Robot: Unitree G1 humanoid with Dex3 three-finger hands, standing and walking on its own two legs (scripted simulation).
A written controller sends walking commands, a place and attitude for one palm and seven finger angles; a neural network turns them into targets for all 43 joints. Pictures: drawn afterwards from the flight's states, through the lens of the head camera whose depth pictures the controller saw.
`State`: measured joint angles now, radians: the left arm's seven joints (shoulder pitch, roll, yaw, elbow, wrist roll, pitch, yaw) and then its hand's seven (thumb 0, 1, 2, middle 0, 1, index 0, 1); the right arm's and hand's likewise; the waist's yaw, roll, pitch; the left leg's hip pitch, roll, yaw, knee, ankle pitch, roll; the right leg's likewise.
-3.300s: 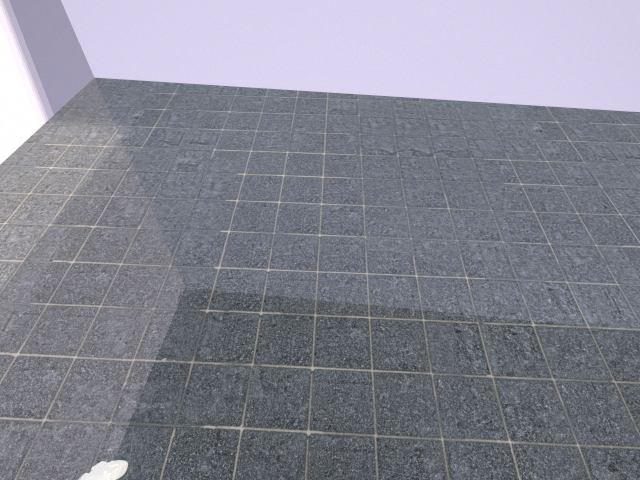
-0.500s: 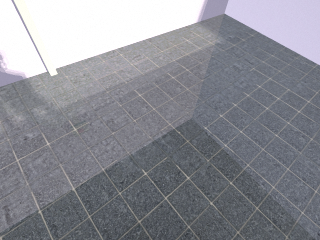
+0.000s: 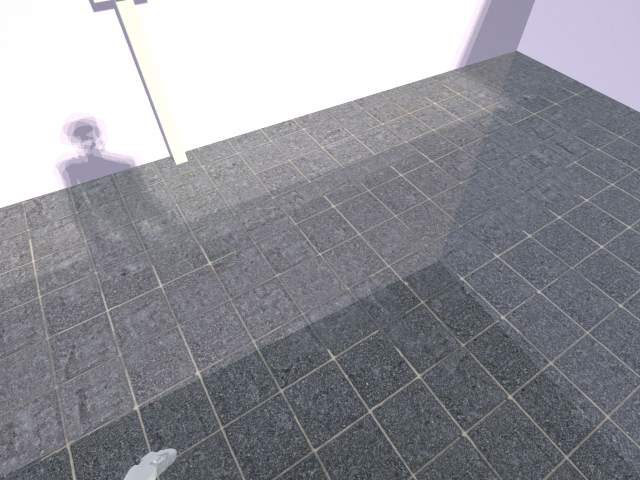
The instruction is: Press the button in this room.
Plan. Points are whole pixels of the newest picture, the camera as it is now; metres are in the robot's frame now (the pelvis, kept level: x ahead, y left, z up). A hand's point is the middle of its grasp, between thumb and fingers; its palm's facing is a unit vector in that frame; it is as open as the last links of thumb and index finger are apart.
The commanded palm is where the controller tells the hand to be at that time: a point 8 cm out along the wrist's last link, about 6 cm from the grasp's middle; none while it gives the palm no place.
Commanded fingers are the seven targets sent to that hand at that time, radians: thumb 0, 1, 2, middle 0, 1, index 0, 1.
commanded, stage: turn or walk to find it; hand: left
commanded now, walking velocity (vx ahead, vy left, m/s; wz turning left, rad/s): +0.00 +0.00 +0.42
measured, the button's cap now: out of the picture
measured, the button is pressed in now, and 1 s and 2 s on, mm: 0 0 0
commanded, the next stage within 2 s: stand and wait in 0.12 s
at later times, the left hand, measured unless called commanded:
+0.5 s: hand out of the picture -0.08 +0.21 -0.19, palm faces +0.20 -0.96 -0.20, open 7.4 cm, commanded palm none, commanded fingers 0.00 0.90 0.90 -0.20 -0.30 -0.20 -0.30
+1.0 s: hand out of the picture -0.08 +0.20 -0.15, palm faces +0.33 -0.91 -0.27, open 7.4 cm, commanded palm none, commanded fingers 0.00 0.90 0.90 -0.20 -0.30 -0.20 -0.30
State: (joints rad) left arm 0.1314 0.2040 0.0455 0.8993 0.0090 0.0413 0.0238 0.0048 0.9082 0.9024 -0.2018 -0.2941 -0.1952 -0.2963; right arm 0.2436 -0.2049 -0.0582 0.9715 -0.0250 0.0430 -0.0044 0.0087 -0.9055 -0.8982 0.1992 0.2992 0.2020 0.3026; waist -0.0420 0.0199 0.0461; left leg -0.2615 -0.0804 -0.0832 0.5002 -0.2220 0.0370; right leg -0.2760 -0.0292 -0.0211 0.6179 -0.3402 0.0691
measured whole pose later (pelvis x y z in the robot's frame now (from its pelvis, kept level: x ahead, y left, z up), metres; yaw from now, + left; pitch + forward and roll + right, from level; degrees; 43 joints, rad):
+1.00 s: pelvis -0.09 +0.00 +0.00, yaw +19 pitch -2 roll +1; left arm 0.21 0.16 0.03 0.95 0.03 0.02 0.03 0.00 0.91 0.90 -0.20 -0.29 -0.20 -0.30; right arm 0.24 -0.23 -0.09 1.02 -0.02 0.08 0.01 0.01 -0.91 -0.90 0.20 0.30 0.20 0.30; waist -0.03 0.04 0.05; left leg -0.48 -0.02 -0.02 1.08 -0.38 -0.03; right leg -0.20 -0.06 -0.12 0.51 -0.28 -0.01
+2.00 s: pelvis -0.14 +0.01 +0.00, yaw +44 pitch -1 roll +1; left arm 0.22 0.17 0.03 0.93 0.03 0.01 0.02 0.00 0.90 0.90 -0.21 -0.29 -0.20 -0.30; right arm 0.22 -0.26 -0.08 1.00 -0.02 0.09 0.01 0.01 -0.91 -0.90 0.19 0.30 0.20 0.30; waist -0.02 0.03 0.08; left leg -0.45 0.03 -0.02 1.05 -0.40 -0.07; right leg -0.19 -0.09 -0.17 0.51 -0.30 -0.01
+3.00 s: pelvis -0.18 -0.02 +0.00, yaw +70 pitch -1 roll +1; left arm 0.23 0.18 0.03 0.95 0.03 0.02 0.02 0.00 0.90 0.90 -0.21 -0.29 -0.20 -0.30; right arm 0.21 -0.25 -0.07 1.00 -0.01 0.08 0.01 0.01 -0.91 -0.90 0.19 0.30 0.20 0.30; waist 0.00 0.00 0.09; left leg -0.34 0.04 0.03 0.83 -0.45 -0.06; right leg -0.23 -0.13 -0.20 0.55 -0.29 0.00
